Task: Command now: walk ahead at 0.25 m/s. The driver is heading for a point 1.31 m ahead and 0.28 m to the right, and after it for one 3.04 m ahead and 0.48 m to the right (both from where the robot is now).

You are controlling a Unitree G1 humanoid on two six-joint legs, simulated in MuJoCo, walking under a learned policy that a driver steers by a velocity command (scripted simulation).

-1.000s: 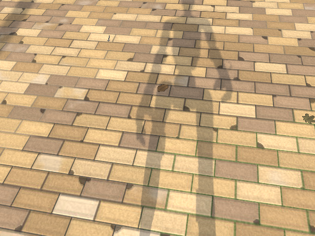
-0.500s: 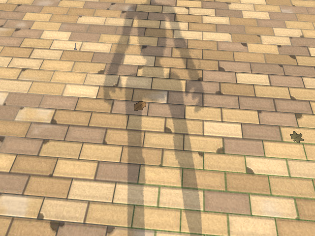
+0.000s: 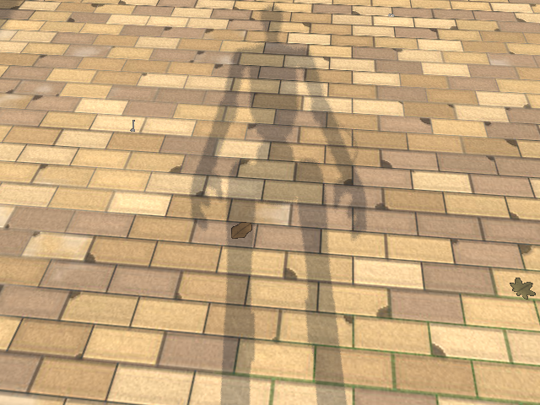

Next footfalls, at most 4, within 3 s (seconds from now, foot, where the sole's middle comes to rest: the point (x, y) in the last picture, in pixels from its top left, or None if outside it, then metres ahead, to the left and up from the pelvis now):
0.58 left None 0.41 0.08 -0.77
0.92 right None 0.34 -0.15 -0.77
2.60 right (338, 315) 0.77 -0.16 -0.77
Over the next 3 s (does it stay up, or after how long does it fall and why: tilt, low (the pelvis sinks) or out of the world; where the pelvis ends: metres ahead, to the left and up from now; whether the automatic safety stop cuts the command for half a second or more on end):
stays up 0.83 -0.10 0.01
